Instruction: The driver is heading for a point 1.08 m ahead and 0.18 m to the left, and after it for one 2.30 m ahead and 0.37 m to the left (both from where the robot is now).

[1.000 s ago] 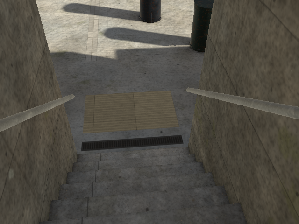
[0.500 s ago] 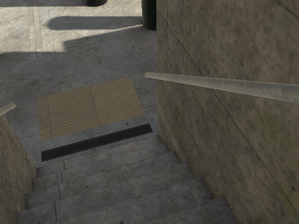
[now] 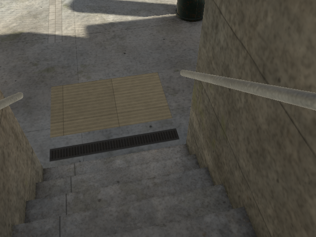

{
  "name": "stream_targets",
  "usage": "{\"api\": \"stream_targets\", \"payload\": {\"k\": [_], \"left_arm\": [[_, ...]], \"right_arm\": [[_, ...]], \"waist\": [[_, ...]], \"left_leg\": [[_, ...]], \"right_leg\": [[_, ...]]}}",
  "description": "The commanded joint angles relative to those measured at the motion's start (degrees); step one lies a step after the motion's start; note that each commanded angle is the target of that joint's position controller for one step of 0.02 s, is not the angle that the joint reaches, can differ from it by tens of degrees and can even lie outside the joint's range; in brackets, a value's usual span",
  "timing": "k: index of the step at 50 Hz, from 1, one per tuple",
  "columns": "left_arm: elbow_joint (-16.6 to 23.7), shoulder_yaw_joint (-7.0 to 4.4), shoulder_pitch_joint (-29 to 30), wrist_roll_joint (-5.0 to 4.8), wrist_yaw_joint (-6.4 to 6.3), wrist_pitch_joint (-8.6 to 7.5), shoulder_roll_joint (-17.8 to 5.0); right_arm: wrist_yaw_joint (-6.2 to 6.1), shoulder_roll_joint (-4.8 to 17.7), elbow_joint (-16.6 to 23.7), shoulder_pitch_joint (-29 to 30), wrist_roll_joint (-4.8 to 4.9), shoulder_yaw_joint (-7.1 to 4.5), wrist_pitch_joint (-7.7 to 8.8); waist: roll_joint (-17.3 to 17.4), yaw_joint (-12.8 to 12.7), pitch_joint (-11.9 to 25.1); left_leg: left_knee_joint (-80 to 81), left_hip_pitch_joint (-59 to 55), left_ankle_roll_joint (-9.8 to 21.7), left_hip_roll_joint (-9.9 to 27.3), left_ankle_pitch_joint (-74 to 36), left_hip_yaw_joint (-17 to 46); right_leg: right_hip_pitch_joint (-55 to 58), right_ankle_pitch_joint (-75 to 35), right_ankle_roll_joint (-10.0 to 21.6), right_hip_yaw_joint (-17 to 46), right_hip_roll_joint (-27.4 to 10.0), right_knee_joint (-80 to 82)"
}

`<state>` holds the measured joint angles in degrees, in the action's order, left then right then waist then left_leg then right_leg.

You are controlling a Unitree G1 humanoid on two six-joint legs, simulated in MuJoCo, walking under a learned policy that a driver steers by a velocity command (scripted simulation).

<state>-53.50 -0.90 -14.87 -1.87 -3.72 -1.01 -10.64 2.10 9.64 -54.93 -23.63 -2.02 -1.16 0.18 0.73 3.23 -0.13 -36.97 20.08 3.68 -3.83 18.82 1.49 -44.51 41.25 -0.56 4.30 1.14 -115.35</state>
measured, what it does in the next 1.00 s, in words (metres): goes down, turning left: right foot 0.19 m lower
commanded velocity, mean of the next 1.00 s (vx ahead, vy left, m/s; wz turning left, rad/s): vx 0.20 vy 0.00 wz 0.38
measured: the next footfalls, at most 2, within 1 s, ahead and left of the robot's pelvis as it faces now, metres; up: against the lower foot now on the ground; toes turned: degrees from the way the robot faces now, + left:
right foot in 0.52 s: +0.31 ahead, -0.18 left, -0.19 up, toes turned +26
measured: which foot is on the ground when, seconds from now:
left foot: down 0.00-0.52, up 0.54-1.00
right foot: up 0.00-0.50, down 0.52-1.00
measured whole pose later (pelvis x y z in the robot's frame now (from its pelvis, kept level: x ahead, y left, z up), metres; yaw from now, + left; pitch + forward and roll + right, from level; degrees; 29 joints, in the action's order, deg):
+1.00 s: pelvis +0.30 -0.09 -0.19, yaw +22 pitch +0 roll +1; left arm -55.3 0.0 -32.7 0.3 -2.6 -0.6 -5.1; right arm -1.2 8.8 -36.9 -13.7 2.0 -1.1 -1.8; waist 2.0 -5.0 4.4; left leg -70.2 46.7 -2.5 6.3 -7.7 4.6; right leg -11.5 24.6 4.0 2.6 3.7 -36.2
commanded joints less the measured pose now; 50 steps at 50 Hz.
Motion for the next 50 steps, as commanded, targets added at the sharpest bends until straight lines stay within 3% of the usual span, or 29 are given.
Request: {"api": "stream_targets", "payload": {"k": [1, 2, 3, 5, 7, 8, 10, 14, 15, 17, 19, 22, 25, 26, 27, 28, 29, 30, 31, 32, 34, 36, 37, 39, 41, 43, 45, 46, 50], "left_arm": [[11.9, -0.24, 6.7, -0.24, -1.84, 2.05, -3.5], [12.6, -1.30, 7.8, -0.29, -2.13, 2.56, -4.5], [13.9, -1.19, 7.1, 1.48, -2.01, 3.24, -3.6], [15.7, -0.19, 9.1, 3.11, -0.90, 2.70, -0.5], [14.1, -0.87, 2.8, 2.90, 0.32, 1.16, -2.3], [15.3, -1.25, 5.6, 3.24, 0.57, 0.66, -3.0], [19.1, -2.97, 16.2, 2.79, 0.53, 1.07, -6.7], [22.3, -3.37, 22.7, 0.58, 2.83, 0.11, -6.1], [21.6, -3.58, 21.2, 0.43, 3.07, -0.13, -6.4], [20.8, -2.68, 18.1, 3.74, 3.69, -0.14, -5.4], [20.4, -1.50, 15.5, 3.11, 4.83, 0.47, -1.9], [20.1, -2.88, 10.0, 2.47, 5.32, 0.49, -5.4], [14.4, -4.75, -4.8, 2.63, 5.47, 0.36, -7.8], [10.5, -5.33, -16.4, 3.45, 4.86, 0.14, -8.8], [6.9, -4.72, -27.6, 4.16, 5.36, 0.34, -10.7], [4.2, -3.60, -27.1, 1.72, 6.79, 0.53, -9.2], [3.8, -3.82, -24.9, 0.29, 7.27, 1.27, -11.1], [3.0, -3.71, -20.7, -0.01, 6.95, 1.74, -13.6], [1.3, -3.98, -18.6, 1.15, 5.38, 2.55, -13.8], [3.9, -2.98, -13.2, 3.36, 4.13, 2.47, -11.3], [4.1, 0.11, -5.8, 2.56, 2.32, 2.21, -7.0], [1.0, 0.86, -9.4, 1.88, 2.01, 1.22, -3.3], [0.4, 0.80, -11.7, 2.41, 2.27, 0.57, -2.8], [-1.9, -0.01, -18.0, 2.05, 2.16, -0.15, -3.7], [-2.0, 1.05, -18.6, 3.48, 0.85, 0.57, -1.1], [-1.3, 0.52, -18.6, 3.00, 0.49, 1.24, -2.5], [-1.6, -0.71, -22.0, 2.44, 0.25, 0.51, -6.2], [-1.1, -1.24, -21.1, 2.93, 0.39, 0.20, -7.1], [-0.7, -1.37, -23.7, 1.93, 1.08, 0.23, -2.1]], "right_arm": [[-2.64, 14.1, 5.3, -2.2, -1.63, -2.02, 0.29], [-3.41, 9.5, 5.7, -1.4, -0.86, -0.79, 0.15], [-5.40, 8.5, 7.0, 0.1, 1.13, -0.01, 0.00], [-7.23, 5.9, 7.2, -1.1, 3.16, 0.46, -1.20], [-7.56, 8.3, 9.4, 3.3, 1.41, 0.30, -1.01], [-7.46, 9.2, 11.7, 5.9, 1.72, -0.34, -0.97], [-8.09, 8.0, 8.8, -7.4, 3.63, -1.53, 0.54], [-8.08, 8.6, 10.4, -11.4, 2.26, -3.33, 0.32], [-8.01, 9.7, 11.7, -8.9, 2.50, -3.68, 0.32], [-9.78, 7.8, 12.9, -2.9, 3.84, -2.56, -0.63], [-9.67, 10.0, 15.8, 2.7, 4.81, -2.65, -2.37], [-9.88, 8.7, 16.7, 3.4, 5.19, -2.53, -3.40], [-6.96, 5.6, 14.8, -0.2, 3.60, -1.17, -2.62], [-5.30, 3.5, 12.1, -3.6, 4.16, -0.54, -1.96], [-3.71, -0.2, 9.0, -6.3, 5.62, -0.44, -0.82], [-2.37, -1.6, 8.6, -14.8, 6.73, -0.81, -0.36], [-1.97, -0.5, 9.7, -16.8, 6.73, -1.06, -0.67], [-2.32, 0.0, 13.0, -12.8, 7.55, -0.69, -1.13], [-3.85, 1.4, 16.7, -0.3, 8.10, -0.63, -2.18], [-5.87, 5.2, 18.3, 10.2, 8.41, -1.26, -3.76], [-6.39, 1.2, 20.1, 9.9, 5.85, 0.04, -5.30], [-6.00, -0.5, 19.5, 4.4, 4.63, 0.37, -3.69], [-5.56, 2.3, 18.2, 1.7, 4.94, -0.55, -3.00], [-5.26, 0.4, 18.9, 4.4, 4.90, -0.09, -2.23], [-4.67, -2.0, 20.5, 8.0, 3.40, 0.57, -2.21], [-4.07, -1.1, 23.7, 14.7, 2.79, 0.25, -1.70], [-3.22, -0.9, 23.6, 14.6, 4.06, -0.03, -1.82], [-3.18, -0.1, 22.9, 13.0, 4.36, -0.26, -1.93], [-2.93, 1.5, 22.7, 14.5, 3.78, -0.62, -0.37]], "waist": [[-4.8, -2.9, 5.8], [-4.8, -3.9, 2.4], [-2.0, -5.7, 0.0], [3.2, -5.2, 4.2], [6.5, -9.2, 8.9], [5.1, -8.5, 7.6], [4.4, -0.9, 2.7], [7.2, 0.8, 0.6], [6.2, -0.1, 0.1], [0.4, -2.1, -1.8], [-1.7, -2.9, -1.8], [7.5, -2.6, -2.4], [7.1, -6.5, -0.4], [2.0, -10.3, 0.6], [-7.2, -14.0, 6.8], [-19.1, -7.4, 7.5], [-23.3, -4.4, 7.9], [-22.6, -1.0, 8.0], [-19.4, -3.0, 0.7], [-9.6, -5.5, -6.2], [-8.4, -1.3, -10.6], [-11.3, -0.5, -11.1], [-8.5, -0.3, -9.9], [-6.2, -2.5, -8.4], [-3.4, -2.2, -7.7], [-5.3, -5.3, -6.7], [-10.7, -7.6, -5.8], [-8.4, -6.2, -6.5], [-5.5, -7.7, -8.0]], "left_leg": [[8.3, -12.4, 17.3, 26.4, -47.8, 34.4], [6.0, -9.1, 14.9, 21.7, -49.5, 30.6], [6.5, -2.4, 12.8, 16.0, -49.4, 24.3], [3.7, -1.7, 8.0, 9.5, -54.4, 17.6], [-0.4, 0.6, 8.3, 9.3, -59.1, 18.9], [-0.4, 0.1, 8.9, 9.4, -58.3, 19.8], [-3.9, -20.0, 11.2, 10.3, -40.1, 28.3], [-3.1, -24.3, 14.6, 12.7, -28.9, 39.1], [-3.6, -19.7, 15.0, 12.5, -26.9, 39.5], [-8.7, 1.3, 11.0, 5.0, -9.3, 30.2], [-7.4, 14.8, 8.1, 0.2, 1.4, 24.5], [-14.9, 11.5, 6.0, -1.0, 6.0, 25.0], [-28.1, 14.2, 3.0, -3.0, 4.2, 24.0], [-44.5, 21.0, -0.8, -6.7, 15.8, 18.7], [-73.2, 31.6, -5.2, -11.5, 37.8, 13.2], [-83.4, 41.6, -7.2, -10.6, 38.8, 14.4], [-88.5, 42.5, -9.1, -7.5, 33.0, 13.6], [-91.8, 43.4, -9.3, -2.4, 27.5, 10.7], [-88.8, 49.4, -6.9, 1.7, 20.4, 6.8], [-89.7, 47.4, -4.1, 2.1, 8.9, 6.9], [-86.1, 42.3, -3.3, 4.7, 2.3, 7.2], [-83.1, 42.8, -3.4, 4.4, -0.8, 7.5], [-75.8, 42.1, -3.4, 3.6, -8.9, 6.6], [-70.9, 48.4, -3.9, 5.6, -12.8, 6.6], [-52.4, 44.9, -5.7, 8.8, -21.0, 6.3], [-33.0, 35.9, -6.8, 10.2, -27.2, 3.9], [-36.5, 32.5, -8.0, 9.7, -30.8, 4.1], [-37.0, 35.5, -6.7, 9.6, -31.8, 4.3], [-31.1, 39.1, -5.9, 11.9, -24.6, 3.4]], "right_leg": [[-20.7, -16.9, -0.7, 5.7, -3.4, 8.6], [-20.1, -21.4, -1.0, 4.7, -3.5, 11.9], [-14.9, -30.3, -2.3, 3.3, -2.0, 24.9], [-2.7, -43.3, -2.9, 0.1, -1.3, 45.4], [5.9, -51.0, -3.7, 1.1, -1.3, 38.8], [5.5, -49.2, -3.6, 1.0, -1.1, 40.7], [-18.3, -45.9, -4.1, 8.5, -1.8, 46.8], [-25.6, -37.2, -4.4, 12.4, -2.9, 52.2], [-21.5, -39.1, -4.4, 12.3, -2.9, 52.5], [-0.8, -63.8, -3.9, 8.8, -0.3, 65.4], [19.0, -65.3, -4.0, 3.3, 2.2, 76.7], [26.4, -67.3, -1.0, 7.4, -3.0, 90.1], [43.4, -66.0, 0.8, 2.6, -8.1, 98.5], [52.9, -63.6, 2.4, 5.6, -10.9, 99.1], [65.1, -85.0, 2.6, 6.7, -15.8, 80.7], [66.2, -88.8, 1.2, 7.9, -14.5, 71.5], [59.0, -67.3, 3.3, 16.4, -17.2, 79.0], [52.8, -32.2, 8.8, 27.4, -21.5, 88.1], [43.8, 3.2, 9.1, 37.5, -22.9, 100.2], [31.2, 12.5, 7.8, 36.4, -20.7, 107.1], [19.1, 10.7, 5.2, 30.8, -16.5, 105.0], [17.9, -1.3, 5.6, 23.0, -11.3, 99.8], [19.0, -6.6, 6.2, 18.8, -9.2, 96.7], [25.9, -5.7, 7.6, 21.4, -10.4, 95.4], [25.7, -8.3, 9.5, 19.4, -11.4, 95.1], [25.6, -14.0, 8.5, 18.3, -11.2, 98.6], [26.0, -11.3, 10.6, 20.6, -13.0, 99.1], [28.6, -13.0, 11.3, 18.8, -12.7, 96.5], [34.8, -18.0, 14.6, 19.7, -11.5, 91.8]]}}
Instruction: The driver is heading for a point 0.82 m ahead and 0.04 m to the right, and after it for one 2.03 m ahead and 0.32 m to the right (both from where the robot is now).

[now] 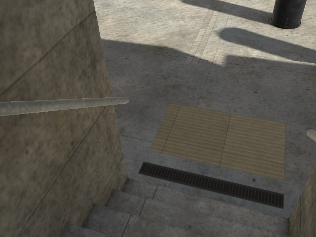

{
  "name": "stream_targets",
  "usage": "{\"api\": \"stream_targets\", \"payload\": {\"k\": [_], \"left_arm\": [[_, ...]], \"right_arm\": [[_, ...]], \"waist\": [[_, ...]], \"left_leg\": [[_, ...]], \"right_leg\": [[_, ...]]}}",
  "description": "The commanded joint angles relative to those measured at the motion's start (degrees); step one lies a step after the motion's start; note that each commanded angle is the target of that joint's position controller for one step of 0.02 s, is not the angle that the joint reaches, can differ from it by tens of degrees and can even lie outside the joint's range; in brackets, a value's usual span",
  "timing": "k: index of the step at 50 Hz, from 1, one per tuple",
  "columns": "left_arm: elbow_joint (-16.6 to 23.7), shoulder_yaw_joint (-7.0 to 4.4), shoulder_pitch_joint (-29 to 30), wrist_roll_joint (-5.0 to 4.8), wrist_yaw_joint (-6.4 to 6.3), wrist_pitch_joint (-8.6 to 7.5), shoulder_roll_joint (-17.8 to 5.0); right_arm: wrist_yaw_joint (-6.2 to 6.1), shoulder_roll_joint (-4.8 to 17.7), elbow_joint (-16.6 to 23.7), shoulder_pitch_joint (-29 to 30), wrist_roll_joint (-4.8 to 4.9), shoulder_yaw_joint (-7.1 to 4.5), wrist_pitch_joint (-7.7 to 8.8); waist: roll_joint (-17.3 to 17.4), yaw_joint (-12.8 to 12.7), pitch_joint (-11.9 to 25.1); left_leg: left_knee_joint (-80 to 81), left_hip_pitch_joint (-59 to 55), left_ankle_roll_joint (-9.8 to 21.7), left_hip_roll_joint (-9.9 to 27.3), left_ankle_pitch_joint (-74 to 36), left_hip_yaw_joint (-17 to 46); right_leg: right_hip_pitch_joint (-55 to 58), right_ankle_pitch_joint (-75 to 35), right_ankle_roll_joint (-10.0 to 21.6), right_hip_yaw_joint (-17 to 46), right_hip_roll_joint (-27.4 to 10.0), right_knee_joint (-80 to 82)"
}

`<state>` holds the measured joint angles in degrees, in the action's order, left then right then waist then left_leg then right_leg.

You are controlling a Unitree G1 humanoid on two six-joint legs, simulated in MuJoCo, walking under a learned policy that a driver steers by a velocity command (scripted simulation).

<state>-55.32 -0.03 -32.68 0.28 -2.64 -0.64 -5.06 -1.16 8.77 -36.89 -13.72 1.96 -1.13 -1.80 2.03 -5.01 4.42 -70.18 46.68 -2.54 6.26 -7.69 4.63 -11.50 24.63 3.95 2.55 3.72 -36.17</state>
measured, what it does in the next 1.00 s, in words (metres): goes down: left foot, then right foot 0.19 m lower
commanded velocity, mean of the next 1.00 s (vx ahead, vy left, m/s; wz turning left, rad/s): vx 0.49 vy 0.00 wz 0.01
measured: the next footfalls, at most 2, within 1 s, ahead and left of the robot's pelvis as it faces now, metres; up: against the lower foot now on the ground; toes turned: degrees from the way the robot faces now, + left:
left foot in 0.14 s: +0.15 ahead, +0.19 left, +0.00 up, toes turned +0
right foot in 0.50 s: +0.28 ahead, -0.04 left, -0.19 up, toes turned -1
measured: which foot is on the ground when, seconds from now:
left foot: up 0.00-0.12, down 0.14-0.50, up 0.52-0.88, down 0.90-1.00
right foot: down 0.00-0.14, up 0.16-0.48, down 0.50-0.90, up 0.92-1.00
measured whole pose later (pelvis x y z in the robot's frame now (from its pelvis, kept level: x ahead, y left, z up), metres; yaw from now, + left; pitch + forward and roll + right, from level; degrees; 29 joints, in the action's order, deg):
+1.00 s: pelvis +0.51 +0.08 -0.39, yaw +0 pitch +0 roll -1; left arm -55.4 -3.0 -21.1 -3.0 -1.7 -1.9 -10.0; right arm 3.0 9.8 -54.2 -21.3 -0.2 -1.6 3.1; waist 0.4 1.6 2.5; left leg -40.4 23.0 3.8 -1.4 17.1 -0.4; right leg -36.7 37.3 4.6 7.4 6.1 -109.6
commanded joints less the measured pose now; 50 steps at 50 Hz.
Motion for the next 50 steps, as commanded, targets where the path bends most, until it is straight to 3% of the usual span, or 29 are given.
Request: {"api": "stream_targets", "payload": {"k": [1, 5, 7, 8, 9, 10, 12, 14, 19, 22, 23, 25, 26, 27, 28, 30, 31, 32, 34, 36, 37, 39, 43, 44, 45, 46, 47, 49, 50], "left_arm": [[1.6, -2.86, -5.1, -1.09, -0.25, -0.51, -8.4], [3.3, -5.18, -2.1, -2.22, 1.21, -0.68, -13.0], [6.6, -4.76, 6.8, -2.19, 1.78, -0.91, -12.8], [9.1, -5.13, 15.8, -1.21, 1.94, -1.90, -14.0], [10.5, -4.21, 14.6, -1.45, 2.00, -3.23, -9.6], [11.8, -3.83, 10.1, -2.15, 1.68, -4.21, -7.9], [11.1, -4.05, 15.1, -3.73, -0.40, -3.04, -9.5], [10.0, -4.17, 14.1, -2.53, 0.19, -0.94, -11.0], [13.6, -3.13, 20.2, -1.15, 5.38, -1.82, -7.2], [9.3, -4.89, 7.2, -0.94, 4.38, 0.71, -12.8], [10.0, -4.68, 7.5, -0.97, 3.89, 1.25, -12.3], [3.5, -5.11, -9.5, 1.14, 4.54, 0.39, -11.1], [2.2, -3.42, -9.5, 0.81, 5.26, -1.28, -9.0], [1.6, -2.48, -6.6, 0.51, 5.91, -2.66, -12.1], [-0.1, -2.97, -10.5, -1.05, 4.55, -3.05, -10.3], [1.3, -2.73, -1.1, -0.73, 5.19, -4.29, -9.7], [4.3, -4.22, 9.9, 1.73, 2.62, -4.35, -17.4], [4.7, -3.16, 16.3, 2.11, 0.87, -4.45, -14.7], [1.1, -3.29, 14.3, 1.99, -0.35, -4.45, -15.9], [-2.8, -1.81, 0.3, -1.15, -1.63, -4.72, -8.0], [-3.2, -1.05, -1.1, -1.88, -2.62, -4.63, -6.0], [-3.5, -1.35, 0.8, -1.45, -2.67, -3.48, -7.9], [-1.5, -2.98, 12.5, -1.11, 0.37, -1.99, -10.9], [-2.1, -3.11, 10.0, -1.89, 1.25, -2.22, -9.6], [-2.4, -3.74, 13.1, -2.53, 1.38, -3.13, -9.6], [-1.5, -3.23, 4.5, -2.81, 1.61, -3.88, -2.9], [0.5, -2.97, -0.4, -3.27, 1.99, -3.46, -5.3], [3.1, -3.44, 4.2, -3.44, 0.81, -1.50, -6.9], [6.5, -3.36, 6.1, -3.99, 0.27, -0.44, -6.1]], "right_arm": [[-0.32, 3.1, 4.1, 4.5, 0.59, -0.78, 2.23], [0.17, 2.7, 3.6, 6.5, -0.07, -0.50, 3.60], [0.91, 4.7, -1.4, -8.1, -1.62, -2.15, 3.67], [1.23, 8.6, -7.4, -27.7, -2.27, -3.74, 4.25], [2.16, 13.5, -11.7, -35.2, -2.51, -5.10, 5.25], [2.77, 13.0, -11.6, -29.8, -0.89, -4.67, 5.44], [2.64, 11.0, -11.6, -21.0, -0.79, -4.11, 5.75], [2.11, 8.4, -10.5, -11.8, -3.91, -3.09, 6.56], [-4.89, 8.9, -13.1, -8.0, -1.20, -2.21, 6.24], [-3.27, 9.8, -13.3, -3.5, -0.63, -2.34, 5.90], [-2.69, 7.0, -13.8, -5.9, 0.27, -1.99, 4.83], [-2.85, 5.4, -17.2, -8.4, 1.00, -2.49, 3.83], [-3.22, 1.9, -16.3, -8.7, -0.31, -1.88, 4.15], [-2.02, -0.9, -13.6, -18.2, 0.52, -1.27, 5.52], [-1.20, -1.0, -15.0, -17.4, 0.74, -0.56, 7.21], [-1.30, 5.7, -15.2, -13.0, -0.40, -2.11, 7.82], [-0.73, 6.5, -10.5, -6.3, -1.77, -1.77, 7.48], [-1.11, 8.2, -9.9, -2.4, -2.22, -2.37, 6.43], [-0.72, 4.5, -12.4, -7.7, -1.50, -1.82, 4.74], [0.70, 6.3, -8.6, 5.6, -0.34, -1.56, 4.93], [1.39, 5.7, -6.6, 10.4, -1.81, -0.82, 5.24], [3.40, 1.4, -4.1, 14.1, -2.30, 0.39, 4.76], [3.69, 9.3, -11.4, -13.2, -0.28, -3.01, 3.64], [3.25, 11.6, -14.7, -21.3, -1.15, -4.35, 4.17], [3.47, 10.7, -18.8, -32.8, -1.79, -4.25, 4.62], [3.70, 8.4, -21.2, -32.7, -2.89, -2.18, 5.08], [3.77, 4.5, -19.8, -28.4, -2.25, -0.46, 4.78], [5.17, 4.7, -18.5, -20.5, -1.73, -0.29, 4.80], [4.23, 9.5, -17.7, -12.6, -3.43, -1.97, 4.95]], "waist": [[-8.7, 0.8, -13.9], [-7.3, 0.6, -9.9], [-8.9, 9.1, -2.6], [-4.7, 20.5, 3.3], [15.9, 20.2, 5.4], [20.5, 12.7, 1.1], [3.1, 8.5, -6.3], [1.2, 3.9, -8.5], [1.4, 0.8, -6.0], [4.1, -5.7, -0.9], [-1.1, -4.8, -3.3], [-5.0, -11.9, -4.6], [-12.8, -8.4, -6.9], [-24.7, 3.9, -5.7], [-23.9, 1.8, -3.2], [-2.8, 6.7, -3.8], [-4.7, 11.9, -5.5], [2.3, 12.7, -6.4], [0.5, 14.2, -3.4], [-1.4, 5.1, -9.2], [-1.4, 3.5, -10.4], [-1.8, 1.6, -10.1], [-9.7, 14.0, -6.5], [-3.8, 16.6, -3.5], [1.8, 23.1, -4.1], [17.5, 15.3, -4.8], [18.4, 9.5, -2.2], [0.4, 5.8, -3.8], [3.9, 1.7, -3.8]], "left_leg": [[4.9, 12.4, 0.3, 1.7, 4.3, -0.3], [13.8, -5.5, 0.7, -2.8, 12.3, -6.8], [18.4, -33.8, 3.5, -9.1, 15.2, -13.6], [21.4, -52.1, 7.7, -8.3, 10.6, -12.0], [31.6, -55.7, 19.0, 4.1, 9.4, 12.3], [41.1, -52.2, 21.3, 10.6, 15.3, 28.6], [42.3, -39.6, 20.3, 13.8, 27.4, 31.2], [37.9, -21.1, 19.4, 14.7, 31.0, 28.4], [28.0, 5.8, 9.5, -4.4, 39.6, -2.2], [10.6, -0.1, 8.6, -1.8, 35.3, 1.4], [5.0, -7.6, 7.0, -4.0, 30.4, -1.4], [-35.6, -5.3, 5.6, -10.9, 18.1, 0.1], [-54.5, 9.2, 7.6, -17.1, 49.3, 1.8], [-52.8, 22.8, 10.4, -13.1, 46.9, 8.4], [-48.3, 33.7, 10.7, -11.6, 39.4, 12.6], [-28.3, 26.5, 11.7, -6.1, 20.9, 10.0], [-3.1, 15.8, 8.0, -2.1, 11.7, 6.9], [3.1, 2.5, 3.6, -0.4, 6.3, 4.0], [-3.7, -8.5, 1.3, -2.6, 7.4, 0.7], [14.3, 12.9, 4.7, -1.2, -8.6, 4.8], [26.4, 10.3, 4.5, -1.1, -19.7, 4.6], [38.0, -16.3, 3.6, -4.3, -28.7, -1.2], [37.1, -31.4, 5.4, -1.6, -15.5, -1.4], [43.2, -43.0, 6.5, -3.9, -15.4, -7.3], [50.5, -52.4, 11.2, 0.3, -18.1, -3.7], [29.5, -63.8, 15.6, 7.8, -44.5, 4.0], [30.5, -62.1, 18.1, 8.9, -37.5, 12.4], [36.4, -45.9, 19.0, 12.1, -5.4, 14.7], [44.6, -32.1, 20.6, 17.6, 25.2, 26.6]], "right_leg": [[2.4, -6.6, 10.4, 21.5, -14.0, 11.8], [-2.6, -29.7, 10.4, 15.4, -13.9, 1.7], [-15.5, -49.1, 8.4, 7.7, -8.6, -10.5], [-25.5, -54.7, 4.8, 4.4, -3.4, -32.3], [-39.3, -2.3, -0.1, 7.6, 6.4, -56.3], [-47.5, 9.0, 1.8, 14.0, 5.8, -52.7], [-50.4, 4.6, 2.4, 11.0, 0.0, -46.9], [-40.0, -2.8, 2.1, 9.5, -5.8, -37.6], [0.8, -59.4, -2.5, -5.6, -0.2, -4.9], [8.0, -50.7, -3.5, -6.2, -1.0, -13.7], [4.5, -40.3, -3.2, -9.9, -1.3, 1.1], [18.4, -46.0, 4.5, -3.0, -9.7, 22.1], [22.9, -59.8, 6.7, 5.5, -15.3, 18.8], [26.9, -90.9, 4.2, 8.1, -19.0, -5.7], [31.4, -79.0, 3.6, 10.0, -21.3, -7.3], [13.1, -49.2, 2.0, 12.2, -18.1, -2.0], [-4.2, -42.9, 6.6, 20.0, -21.6, 6.6], [-16.0, -45.8, 8.1, 18.0, -19.1, 5.0], [-19.7, -55.2, 7.8, 15.4, -18.0, -0.6], [-1.6, -24.4, 5.8, 15.4, -13.6, -6.9], [-1.9, -17.8, 5.4, 13.3, -11.2, -9.1], [-20.0, -9.2, 5.7, 6.5, -7.0, -8.1], [-14.1, -24.4, 5.6, 11.2, -8.3, -31.1], [-14.5, -39.6, 3.3, 7.0, -5.4, -44.3], [-21.1, -25.6, 0.7, 4.2, 0.7, -72.7], [-44.6, 28.4, -1.1, 6.4, 9.0, -91.8], [-49.7, 22.6, -0.1, 10.7, 5.0, -80.2], [-50.7, 11.3, 0.9, 5.1, -0.1, -79.0], [-48.3, -2.2, 1.6, 9.8, -4.7, -63.2]]}}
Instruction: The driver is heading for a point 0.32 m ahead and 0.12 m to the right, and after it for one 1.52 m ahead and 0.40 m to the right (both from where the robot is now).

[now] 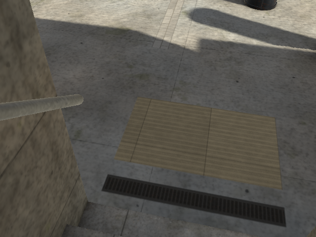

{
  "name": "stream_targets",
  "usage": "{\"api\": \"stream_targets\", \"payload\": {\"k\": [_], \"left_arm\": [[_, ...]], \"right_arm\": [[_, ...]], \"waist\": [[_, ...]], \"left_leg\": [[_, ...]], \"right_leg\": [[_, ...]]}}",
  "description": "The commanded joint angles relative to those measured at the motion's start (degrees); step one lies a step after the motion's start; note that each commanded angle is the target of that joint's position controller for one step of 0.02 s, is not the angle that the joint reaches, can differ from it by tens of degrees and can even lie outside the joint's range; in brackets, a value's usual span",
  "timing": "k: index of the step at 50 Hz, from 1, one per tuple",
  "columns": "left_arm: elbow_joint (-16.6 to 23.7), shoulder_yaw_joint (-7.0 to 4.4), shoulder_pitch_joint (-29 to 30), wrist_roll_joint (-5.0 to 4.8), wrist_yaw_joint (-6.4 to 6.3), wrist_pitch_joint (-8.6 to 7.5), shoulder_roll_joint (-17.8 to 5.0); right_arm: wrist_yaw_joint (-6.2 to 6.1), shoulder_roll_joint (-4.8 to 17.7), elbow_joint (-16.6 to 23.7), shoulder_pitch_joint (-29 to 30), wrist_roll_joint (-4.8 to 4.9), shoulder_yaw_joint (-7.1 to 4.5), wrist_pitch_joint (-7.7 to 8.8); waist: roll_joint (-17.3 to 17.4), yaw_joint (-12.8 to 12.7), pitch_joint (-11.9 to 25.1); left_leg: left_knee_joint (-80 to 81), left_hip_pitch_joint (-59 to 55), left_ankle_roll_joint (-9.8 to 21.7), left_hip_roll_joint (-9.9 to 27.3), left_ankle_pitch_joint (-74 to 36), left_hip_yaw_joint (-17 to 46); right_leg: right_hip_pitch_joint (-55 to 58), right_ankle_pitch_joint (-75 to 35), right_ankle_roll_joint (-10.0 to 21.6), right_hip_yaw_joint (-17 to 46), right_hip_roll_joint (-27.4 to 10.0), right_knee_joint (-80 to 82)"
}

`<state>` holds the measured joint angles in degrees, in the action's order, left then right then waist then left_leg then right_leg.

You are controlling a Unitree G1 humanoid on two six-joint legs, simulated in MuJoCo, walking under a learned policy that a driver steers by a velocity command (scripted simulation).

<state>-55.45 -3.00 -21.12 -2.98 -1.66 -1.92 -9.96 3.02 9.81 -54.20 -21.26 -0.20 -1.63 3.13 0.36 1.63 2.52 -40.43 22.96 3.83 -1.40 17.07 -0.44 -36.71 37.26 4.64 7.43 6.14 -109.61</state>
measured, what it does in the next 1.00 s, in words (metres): goes down, turning right: right foot 0.19 m lower, then left foot 0.19 m lower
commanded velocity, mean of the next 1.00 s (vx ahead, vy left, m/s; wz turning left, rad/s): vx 0.50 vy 0.00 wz -0.44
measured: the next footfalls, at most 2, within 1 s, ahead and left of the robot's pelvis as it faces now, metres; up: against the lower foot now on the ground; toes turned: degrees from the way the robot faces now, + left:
right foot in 0.42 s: +0.28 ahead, -0.18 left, -0.19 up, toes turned -10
left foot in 0.88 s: +0.56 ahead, -0.04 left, -0.38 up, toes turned -33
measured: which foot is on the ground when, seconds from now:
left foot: down 0.00-0.42, up 0.44-0.86, down 0.88-1.00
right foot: up 0.00-0.40, down 0.42-0.90, up 0.92-1.00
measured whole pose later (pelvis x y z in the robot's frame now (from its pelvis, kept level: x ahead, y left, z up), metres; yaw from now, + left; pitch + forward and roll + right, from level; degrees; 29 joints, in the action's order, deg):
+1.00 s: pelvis +0.49 -0.11 -0.38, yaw -30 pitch +1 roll +1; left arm -50.6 -1.9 -18.8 -4.0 -2.3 -0.8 -10.9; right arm 3.3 12.0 -51.9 -26.3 0.0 -3.9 2.7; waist -0.5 2.5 3.1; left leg -38.0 18.0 2.4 -4.3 22.2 1.1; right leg -44.2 39.4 4.5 10.6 10.0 -117.4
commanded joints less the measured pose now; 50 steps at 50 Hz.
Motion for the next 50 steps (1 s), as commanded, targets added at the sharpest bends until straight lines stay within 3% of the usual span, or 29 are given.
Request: {"api": "stream_targets", "payload": {"k": [1, 2, 4, 7, 11, 14, 17, 18, 19, 21, 22, 23, 25, 26, 27, 29, 30, 31, 33, 34, 36, 39, 42, 44, 45, 46, 47, 48, 50], "left_arm": [[7.7, -0.52, -1.2, -0.35, -0.90, 2.24, -4.2], [9.6, -0.69, 2.0, 0.76, -1.05, 2.89, -3.7], [7.5, -0.42, -3.9, 2.29, -0.17, 3.01, -0.7], [11.9, -1.58, 4.1, 1.76, 0.56, 3.04, -3.8], [15.6, -0.80, 11.6, 3.05, 2.48, 2.32, -2.0], [14.4, -1.22, 12.6, 2.18, 4.14, 2.62, -4.0], [16.8, -0.56, 17.6, 1.43, 4.13, 3.57, -3.2], [16.5, -1.01, 15.7, 1.23, 4.65, 3.77, -3.9], [12.8, -2.32, 5.0, -0.14, 4.63, 4.20, -5.7], [5.1, -4.08, -13.9, 1.64, 4.33, 2.99, -8.6], [1.9, -2.98, -18.7, 2.80, 4.60, 2.07, -11.0], [3.7, -1.79, -16.5, 2.31, 5.06, 2.24, -10.1], [4.6, -2.13, -12.5, 1.45, 4.31, 2.56, -10.0], [3.9, -3.73, -10.3, 1.29, 3.54, 2.91, -15.4], [5.0, -1.16, -7.6, 3.27, 3.34, 1.90, -8.5], [9.3, 1.07, 2.3, 3.82, 1.51, -0.06, -3.8], [9.5, 0.26, 4.1, 3.13, -0.01, -0.58, -5.9], [7.7, -0.10, 2.4, 4.44, -0.89, -0.73, -7.9], [4.4, 0.40, -5.4, 1.80, -1.80, -1.97, -5.3], [4.4, 0.97, -6.1, 0.07, -2.89, -1.91, -3.2], [5.2, 0.81, -5.2, 0.53, -3.36, -0.29, -4.5], [6.4, 0.06, -3.6, 0.89, -2.71, 0.40, -6.1], [7.6, 1.00, -7.7, -0.48, -3.76, 1.98, -2.0], [5.4, 1.10, 0.7, 0.66, -2.83, 1.77, -3.0], [4.0, 0.95, -1.1, 0.33, -1.44, 0.54, -0.1], [5.3, 1.35, -11.2, 0.33, -0.12, -0.61, 2.9], [6.4, 1.75, -12.6, -0.71, 0.56, -1.20, 1.5], [7.5, 1.10, -6.3, -0.88, 0.58, -0.97, -2.5], [12.7, 1.33, 5.3, -2.31, -1.13, 1.19, -2.5]], "right_arm": [[-1.71, 7.9, 1.3, -0.7, -2.50, -0.91, 0.76], [-3.54, 4.9, 0.5, 1.0, -3.25, 0.53, 0.92], [-4.79, 7.7, -1.5, -1.5, -4.24, 0.31, 0.70], [-5.50, 5.6, -3.4, -6.8, 0.18, -0.09, 2.37], [-7.50, 3.8, -3.7, -8.7, 0.33, 0.71, 1.12], [-6.92, 6.7, -2.5, -8.9, 0.11, -0.27, 0.88], [-5.98, 6.1, -2.1, -10.7, 0.94, -1.30, 0.13], [-5.63, 7.7, -1.9, -9.5, 0.87, -1.95, -0.41], [-5.76, 9.9, -2.2, -3.5, 0.29, -2.69, -0.87], [-5.56, 9.1, -3.1, -0.5, 1.63, -3.29, 0.35], [-5.07, 3.5, 0.2, -2.1, -0.89, -2.44, 1.58], [-3.93, 5.2, 2.9, -7.5, 0.69, -1.85, 3.15], [-4.92, 6.8, 8.8, 2.8, 2.15, -2.50, 2.68], [-5.76, 2.2, 12.8, 7.3, 3.46, -1.04, 2.07], [-6.02, 3.8, 12.8, 9.4, 4.42, -1.50, 1.26], [-6.61, 7.4, 12.8, 9.1, 0.65, -2.97, -0.73], [-7.03, 5.8, 14.0, 9.9, -2.17, -2.64, -0.72], [-6.36, 4.5, 11.0, 3.6, -2.27, -2.50, -0.18], [-4.98, 7.4, 13.1, 8.1, -0.17, -3.60, 0.34], [-4.64, 7.0, 15.0, 12.4, -1.12, -3.26, 0.25], [-3.73, 3.5, 18.2, 18.4, -2.73, -2.32, 0.29], [-2.24, 5.6, 17.2, 9.6, -1.07, -2.91, -0.29], [-2.05, 7.4, 17.6, 12.1, 0.74, -3.12, 0.56], [-1.01, 10.5, 8.0, -16.3, -0.37, -5.96, 0.33], [-1.14, 8.7, 4.1, -26.7, -0.23, -5.52, 0.10], [-0.23, 6.9, 2.8, -24.4, 0.42, -3.37, 0.16], [0.32, 7.3, 2.7, -22.8, 1.51, -3.00, -0.37], [1.25, 3.8, 2.5, -21.9, 0.95, -1.78, -0.18], [0.56, 12.0, 1.3, -12.4, -0.66, -3.38, -0.22]], "waist": [[0.5, -5.7, -8.0], [-1.9, -5.9, -9.9], [2.7, -7.9, -3.9], [5.1, -4.0, -2.7], [5.1, -0.3, -6.2], [6.2, 0.7, -8.2], [5.6, 5.0, -11.5], [6.2, 4.2, -10.9], [9.0, -1.7, -7.3], [-3.7, -12.6, 0.6], [-24.7, -10.0, -1.2], [-26.6, -6.4, 9.1], [-1.8, -5.9, 8.6], [-4.1, -4.2, 6.7], [2.3, -2.0, 1.6], [1.8, 3.0, -4.7], [-0.8, 3.1, -3.6], [-3.8, 4.7, 0.5], [-5.7, 1.9, 0.1], [-2.8, 0.9, -2.3], [-0.5, -1.9, -2.5], [-7.3, 1.6, -1.6], [-4.0, -4.4, -7.8], [-6.9, 9.9, -3.0], [4.9, 12.1, -1.1], [22.4, 3.0, -0.3], [26.5, 1.5, 2.5], [11.4, 2.3, 1.7], [1.4, -2.2, -6.8]], "left_leg": [[18.1, 5.2, 14.5, 25.9, 0.6, 33.8], [14.3, 11.6, 12.9, 22.6, -6.8, 29.6], [11.1, 11.8, 11.9, 17.9, -15.5, 22.5], [5.1, -1.7, 6.7, 15.4, -7.0, 19.0], [-0.6, 3.0, 5.1, 11.0, 2.6, 6.1], [-7.3, 6.9, 5.5, 14.0, 6.3, 5.7], [-13.9, -2.9, 3.8, 14.7, -3.0, 4.9], [-17.0, -1.9, 4.1, 15.7, -9.5, 6.0], [-26.4, 1.0, 2.6, 17.0, -12.1, 5.6], [-62.7, 4.4, -1.3, 8.1, -19.1, -4.1], [-90.4, 33.6, -4.7, 0.5, 33.6, -6.2], [-88.5, 40.3, -4.7, 1.9, 34.3, 3.1], [-74.4, 45.3, -4.3, 5.0, 21.9, 4.6], [-70.6, 49.5, -4.8, 5.7, 20.3, 6.0], [-56.5, 50.8, -4.2, 8.2, 5.5, 11.0], [-39.2, 37.9, -6.8, 7.4, -8.9, 9.6], [-31.2, 28.9, -8.3, 7.0, -13.8, 7.5], [-33.7, 18.5, -8.9, 5.1, -23.5, 5.7], [-22.7, 23.4, -7.4, 4.2, -36.8, 9.5], [-9.4, 18.9, -7.3, 3.1, -44.7, 9.5], [1.9, 3.5, -7.0, -0.8, -50.8, 5.4], [-6.1, -1.2, -5.7, -0.2, -46.5, 8.1], [23.6, 9.6, -5.1, 4.7, -31.6, 11.1], [20.8, -25.0, -1.5, 7.5, -44.2, 6.2], [21.6, -36.6, 2.9, 14.5, -56.0, 12.2], [-1.3, -48.5, 6.0, 16.8, -71.4, 18.1], [-1.3, -49.6, 8.0, 20.6, -70.6, 21.1], [3.6, -41.6, 9.6, 19.3, -50.3, 20.7], [18.3, -16.9, 17.5, 25.9, -6.2, 42.1]], "right_leg": [[-18.0, -22.9, -1.7, 5.8, -8.7, 18.6], [-14.8, -28.0, -4.6, 6.0, -8.7, 25.4], [-7.0, -35.7, -5.8, 2.2, -8.0, 25.4], [-15.4, -48.3, -3.2, 8.9, -8.5, 40.5], [-4.8, -68.6, -4.8, 2.3, -6.1, 63.6], [2.3, -71.5, -4.6, 0.5, -6.2, 60.2], [-2.5, -53.4, -3.7, -5.4, -5.9, 71.1], [2.9, -46.7, -2.7, -7.6, -5.6, 70.4], [13.5, -48.9, -0.2, -6.2, -9.3, 74.3], [39.2, -62.0, 5.7, -9.1, -7.9, 94.9], [56.4, -92.1, 10.5, -1.9, -13.9, 73.6], [62.8, -90.6, 15.6, 8.7, -16.7, 67.5], [51.2, -52.8, 18.0, 17.7, -19.5, 74.9], [45.5, -27.3, 21.3, 34.9, -25.7, 82.0], [37.1, -18.8, 17.9, 35.6, -25.6, 82.6], [15.3, -34.0, 13.0, 25.8, -18.2, 80.1], [8.5, -43.5, 12.5, 21.2, -14.3, 79.2], [4.2, -48.6, 12.1, 18.5, -11.7, 77.3], [12.5, -38.0, 10.8, 18.3, -9.1, 70.8], [8.4, -30.9, 10.2, 15.1, -5.9, 68.6], [-0.1, -20.1, 8.1, 12.0, -1.7, 67.6], [0.5, -19.6, 9.7, 18.0, -3.2, 57.7], [22.3, -24.5, 7.9, 19.6, -1.8, 48.1], [2.0, -36.1, 6.1, 16.4, 1.8, 24.8], [-9.9, -7.4, 2.0, 9.1, 10.7, -4.7], [-31.4, 12.6, 0.3, 8.9, 11.2, -19.2], [-38.9, 11.3, -0.2, 8.8, 7.1, -21.6], [-39.0, 1.7, 0.2, 5.9, 2.1, -15.5], [-36.4, -4.0, -0.9, 3.9, -4.6, -6.8]]}}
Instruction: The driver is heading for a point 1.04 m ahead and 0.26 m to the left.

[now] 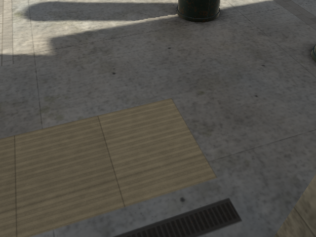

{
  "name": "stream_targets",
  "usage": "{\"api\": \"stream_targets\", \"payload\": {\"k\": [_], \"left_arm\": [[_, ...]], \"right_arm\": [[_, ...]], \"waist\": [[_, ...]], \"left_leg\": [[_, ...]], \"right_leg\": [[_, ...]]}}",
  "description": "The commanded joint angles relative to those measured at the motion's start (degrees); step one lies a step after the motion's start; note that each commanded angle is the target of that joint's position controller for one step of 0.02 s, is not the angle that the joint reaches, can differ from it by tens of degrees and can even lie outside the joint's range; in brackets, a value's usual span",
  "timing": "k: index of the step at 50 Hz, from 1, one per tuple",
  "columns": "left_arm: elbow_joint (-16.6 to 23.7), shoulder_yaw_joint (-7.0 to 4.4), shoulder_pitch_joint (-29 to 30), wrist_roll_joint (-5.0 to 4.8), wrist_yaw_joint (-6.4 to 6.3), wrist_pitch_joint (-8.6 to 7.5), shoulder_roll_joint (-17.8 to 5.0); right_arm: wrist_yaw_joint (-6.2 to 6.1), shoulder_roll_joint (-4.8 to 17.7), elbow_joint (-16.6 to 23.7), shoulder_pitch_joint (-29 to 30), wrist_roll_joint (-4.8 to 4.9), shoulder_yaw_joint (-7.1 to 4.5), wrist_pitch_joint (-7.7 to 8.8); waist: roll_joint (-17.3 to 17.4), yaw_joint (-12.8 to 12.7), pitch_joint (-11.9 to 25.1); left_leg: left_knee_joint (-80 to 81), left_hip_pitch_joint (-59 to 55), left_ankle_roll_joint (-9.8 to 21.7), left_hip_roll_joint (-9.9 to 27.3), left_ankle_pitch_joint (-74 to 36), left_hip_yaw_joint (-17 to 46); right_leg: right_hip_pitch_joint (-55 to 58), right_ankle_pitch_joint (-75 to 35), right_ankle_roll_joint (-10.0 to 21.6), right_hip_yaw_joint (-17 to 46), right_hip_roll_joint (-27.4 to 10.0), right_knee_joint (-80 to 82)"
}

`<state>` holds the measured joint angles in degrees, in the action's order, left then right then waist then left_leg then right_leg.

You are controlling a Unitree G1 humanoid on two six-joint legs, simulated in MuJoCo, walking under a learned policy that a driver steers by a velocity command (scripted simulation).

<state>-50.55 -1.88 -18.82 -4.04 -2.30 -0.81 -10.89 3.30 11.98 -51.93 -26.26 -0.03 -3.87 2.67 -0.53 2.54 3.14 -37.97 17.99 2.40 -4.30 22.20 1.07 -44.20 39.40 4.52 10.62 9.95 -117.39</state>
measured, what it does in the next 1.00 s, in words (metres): goes down, turning left: right foot 0.19 m lower, then left foot 0.19 m lower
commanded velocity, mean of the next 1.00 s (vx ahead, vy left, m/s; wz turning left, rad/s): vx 0.47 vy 0.00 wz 0.21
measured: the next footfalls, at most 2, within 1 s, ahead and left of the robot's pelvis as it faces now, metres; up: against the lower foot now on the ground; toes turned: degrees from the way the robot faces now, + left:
right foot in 0.42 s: +0.36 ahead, -0.16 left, -0.19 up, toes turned +2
left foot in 0.96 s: +0.67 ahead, +0.18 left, -0.38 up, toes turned +18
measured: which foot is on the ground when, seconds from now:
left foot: down 0.00-0.42, up 0.44-0.94, down 0.96-1.00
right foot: up 0.00-0.40, down 0.42-0.96, up 0.98-1.00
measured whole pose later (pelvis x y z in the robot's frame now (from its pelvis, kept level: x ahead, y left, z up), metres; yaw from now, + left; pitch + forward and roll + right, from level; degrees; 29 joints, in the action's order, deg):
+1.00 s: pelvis +0.56 +0.05 -0.35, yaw +18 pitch +4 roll -3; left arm -54.2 -1.8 -24.3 -0.6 -2.0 -3.4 -11.1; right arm 4.3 14.2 -43.7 -1.3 -0.5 -3.2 3.6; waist 1.5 -5.7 -1.5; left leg -24.2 26.1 4.4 0.0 -4.3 2.3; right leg -18.3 50.3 -5.7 -3.5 -6.1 -99.2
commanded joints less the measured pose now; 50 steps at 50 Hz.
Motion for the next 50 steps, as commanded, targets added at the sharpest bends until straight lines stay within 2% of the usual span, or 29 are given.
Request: {"api": "stream_targets", "payload": {"k": [1, 3, 5, 6, 8, 11, 14, 17, 19, 20, 21, 22, 23, 24, 25, 26, 27, 29, 30, 32, 33, 36, 42, 45, 46, 47, 48, 49, 50], "left_arm": [[8.8, -0.11, 7.9, -0.20, -0.86, 1.03, -2.9], [9.3, -0.57, 4.7, 2.57, -0.61, 1.15, -4.7], [10.0, 0.13, 6.2, 5.35, 0.77, 0.78, 0.1], [8.8, -0.24, 4.8, 4.43, 1.34, 0.27, -0.2], [11.7, -1.58, 12.0, 2.67, 2.11, -0.60, -4.7], [15.1, -0.61, 22.8, 5.25, 4.69, -2.17, -1.5], [16.8, -0.63, 23.5, 4.38, 6.91, -1.89, 0.0], [18.3, -1.11, 25.2, 2.84, 6.62, -1.83, -1.6], [13.6, -2.54, 14.3, 3.41, 6.72, -1.89, -5.2], [8.8, -4.18, -0.3, 2.63, 6.33, -2.43, -8.0], [5.4, -4.68, -9.2, 3.13, 4.81, -3.17, -7.3], [1.6, -4.48, -19.1, 4.22, 4.55, -3.02, -7.0], [1.4, -3.05, -17.8, 5.08, 5.10, -2.90, -7.7], [3.3, -2.42, -14.2, 3.75, 5.93, -2.77, -5.2], [2.7, -2.59, -11.6, 3.87, 6.56, -2.72, -5.7], [-0.5, -4.26, -10.1, 3.29, 5.72, -2.05, -12.3], [0.5, -3.25, -3.9, 4.49, 4.92, -2.65, -7.8], [1.5, -0.59, 3.3, 4.81, 3.00, -4.18, -2.9], [0.4, -1.50, 3.9, 5.23, 2.10, -4.62, -5.7], [-1.7, -2.20, 1.9, 6.49, 0.75, -5.06, -8.0], [-1.6, -1.72, 1.5, 5.15, 0.34, -5.30, -4.4], [-3.6, -0.90, -4.8, 3.80, -1.45, -4.88, -3.3], [-4.0, -1.36, -11.4, 3.23, -1.20, -4.15, -4.5], [-3.0, -1.34, -11.8, 2.53, -1.49, -1.81, -6.0], [-3.3, -2.12, -8.4, 3.07, -1.11, -1.31, -8.9], [-2.7, -1.72, -7.9, 3.21, -0.51, -1.81, -8.1], [-2.5, -2.22, -8.4, 3.62, -0.50, -2.92, -8.4], [-0.4, -0.64, -14.2, 4.15, 0.88, -4.14, -4.5], [4.6, -0.56, -7.9, 3.15, 1.51, -5.44, -8.5]], "right_arm": [[-0.95, 3.3, 0.0, -3.8, -2.19, 1.49, 1.02], [-3.75, 3.7, 2.6, 3.5, -1.86, 2.85, 1.38], [-5.19, 3.9, -0.5, -1.3, -0.61, 2.83, 0.92], [-5.38, 6.5, -1.5, -2.4, -0.79, 2.29, 0.91], [-6.45, 5.0, -2.7, -8.8, 0.80, 2.55, 1.58], [-8.04, 2.5, -2.4, -12.7, 0.69, 3.05, 0.99], [-7.03, 1.3, -2.2, -10.7, 0.74, 3.30, -0.03], [-6.79, 0.9, -3.5, -10.7, 1.79, 2.47, -0.29], [-6.42, 2.9, -2.7, -4.7, 1.66, 1.26, -0.09], [-5.61, 4.4, -3.3, -0.8, 1.46, 0.57, 0.38], [-5.08, 3.4, -4.4, -2.6, 2.17, 0.86, 0.94], [-4.48, 0.9, -6.3, -4.9, 1.77, 0.52, 1.01], [-3.63, -1.2, -5.2, -15.1, 2.64, 1.50, 1.79], [-3.43, 2.4, -3.3, -11.9, 2.77, 0.90, 2.37], [-3.79, 3.0, -1.1, -7.3, 2.72, -0.11, 2.01], [-4.69, 1.7, 2.2, -5.5, 3.35, 0.22, 1.45], [-5.38, 3.8, 2.9, -0.7, 4.35, -0.90, 0.16], [-6.35, 3.1, 4.2, 3.5, 3.47, -1.26, -2.27], [-6.40, 1.1, 4.7, 3.3, 1.82, -1.13, -2.20], [-4.85, 0.9, 4.0, 1.5, 1.11, -0.86, -1.71], [-4.16, 4.0, 7.1, 7.5, 2.49, -1.45, -0.80], [-2.18, 1.4, 9.8, 17.3, 0.07, -0.17, -0.21], [1.24, 2.1, 14.7, 29.0, 1.41, 0.27, -2.21], [3.08, 2.0, 14.0, 29.2, 2.11, 0.89, -0.31], [2.34, 3.3, 10.4, 19.4, 2.31, -0.05, -0.21], [1.48, 7.1, 5.9, 9.1, 0.47, -1.91, 0.24], [0.78, 13.2, 1.8, -1.1, -0.74, -3.81, 0.31], [0.46, 20.3, 1.9, -5.0, -2.68, -3.81, 1.38], [-0.55, 18.7, 3.8, -3.3, -1.27, -3.64, 0.80]], "waist": [[-2.4, -3.7, -11.0], [-1.8, -8.4, -13.4], [4.1, -6.7, -7.6], [5.0, -6.9, -5.0], [4.4, -2.2, -6.8], [4.3, 3.7, -7.9], [6.9, 5.2, -9.5], [5.2, 7.9, -12.1], [5.2, 1.4, -6.5], [6.8, -6.0, -2.3], [-1.5, -9.9, -1.5], [-9.7, -13.1, -1.0], [-17.5, -6.1, 7.3], [-13.9, -7.5, 11.4], [-10.3, -6.7, 8.7], [-5.6, -2.7, 8.3], [-2.1, -0.7, 3.2], [-2.1, 2.0, -8.3], [-5.5, 2.0, -6.8], [-4.8, 2.7, -3.4], [-5.5, 1.4, -3.0], [-2.9, -2.9, -5.1], [-2.1, -9.5, -11.2], [0.0, -10.7, -12.3], [-2.1, -5.7, -9.1], [3.7, -0.8, -3.1], [11.2, 3.7, 0.5], [18.7, 2.6, 12.4], [18.6, 5.9, 23.6]], "left_leg": [[14.6, -4.0, 14.2, 24.8, -3.2, 36.8], [14.5, 11.6, 10.0, 16.3, -14.1, 24.4], [14.0, 12.2, 9.2, 13.3, -27.3, 20.0], [11.7, 11.9, 9.0, 13.3, -25.9, 20.2], [5.2, -6.6, 7.7, 12.9, -17.0, 19.5], [1.1, -6.8, 7.3, 9.6, -6.7, 15.7], [-1.2, 3.1, 8.4, 7.5, -4.9, 12.4], [-8.1, -0.9, 8.0, 7.4, -9.8, 13.0], [-21.2, -5.7, 7.8, 7.2, -17.8, 15.1], [-34.0, -0.7, 7.4, 7.0, -22.9, 17.2], [-47.2, 2.9, 4.5, 2.7, -27.6, 11.5], [-73.1, 25.4, 1.9, -4.6, 15.1, 9.9], [-83.0, 42.5, 0.6, -1.7, 28.6, 13.0], [-74.9, 44.2, -0.3, 2.1, 21.4, 13.7], [-73.1, 43.3, -1.3, 2.9, 17.5, 11.0], [-76.2, 41.9, -2.8, 5.2, 13.1, 6.6], [-60.8, 39.2, -1.2, 8.4, -2.5, 12.7], [-44.4, 32.4, -2.6, 8.9, -13.2, 13.4], [-38.4, 28.0, -3.4, 9.2, -15.3, 11.3], [-38.4, 28.1, -3.5, 9.4, -24.4, 11.4], [-27.8, 32.6, -2.2, 10.3, -33.3, 15.3], [-8.4, 25.1, -0.2, 7.5, -57.5, 10.5], [3.0, 25.8, 0.8, 7.6, -54.5, 7.5], [15.9, 18.7, 0.4, 8.0, -49.2, 1.8], [20.0, 7.5, 1.6, 9.8, -49.6, 2.5], [23.8, -8.1, 2.1, 3.6, -58.0, -4.3], [21.5, -27.9, 6.6, 8.8, -83.4, 0.9], [-4.3, -57.3, 15.5, 21.3, -113.4, 11.6], [-5.3, -61.0, 20.8, 25.6, -113.1, 18.2]], "right_leg": [[-28.6, -17.9, 0.0, 6.4, -8.8, 9.4], [-16.3, -33.6, -3.6, 2.6, -11.1, 31.8], [-3.4, -48.7, -6.0, -4.1, -13.6, 44.7], [1.1, -56.0, -5.6, -3.9, -13.5, 43.5], [-15.2, -62.4, -3.5, -0.4, -14.8, 57.8], [-7.2, -75.5, -3.4, -3.7, -12.8, 78.6], [7.7, -72.0, -4.0, -7.0, -11.4, 83.7], [11.0, -64.4, -4.6, -7.0, -11.4, 92.1], [17.6, -62.8, -3.2, -4.7, -13.3, 90.4], [32.5, -63.9, -1.5, -4.6, -15.1, 93.5], [43.2, -69.7, -1.0, -11.2, -14.0, 105.1], [65.0, -85.6, 3.2, -4.8, -21.2, 98.2], [79.0, -99.9, 7.3, 0.2, -31.0, 72.4], [74.1, -90.4, 8.5, 2.5, -31.2, 74.5], [64.0, -78.0, 11.2, 5.5, -32.0, 79.6], [54.0, -46.2, 15.7, 16.4, -36.8, 86.9], [39.1, -32.0, 13.6, 19.9, -37.6, 91.9], [19.5, -38.9, 7.5, 7.0, -30.3, 95.1], [18.1, -43.4, 7.4, 3.0, -27.5, 96.0], [22.4, -53.7, 8.1, 1.1, -27.5, 91.8], [28.1, -41.4, 4.7, -3.0, -25.1, 91.1], [24.6, -30.3, 3.0, -10.9, -22.6, 85.2], [30.8, -18.0, 0.6, -11.9, -25.5, 73.5], [34.6, -30.3, -1.2, -12.4, -24.9, 63.0], [31.0, -30.7, -1.8, -11.8, -26.2, 54.3], [27.8, -37.3, -3.1, -16.7, -21.3, 40.4], [13.1, -12.8, -7.6, -20.4, -14.4, 17.9], [-13.4, 20.5, -11.5, -13.3, -10.8, -7.4], [-19.2, 14.8, -13.0, -7.4, -12.5, -9.0]]}}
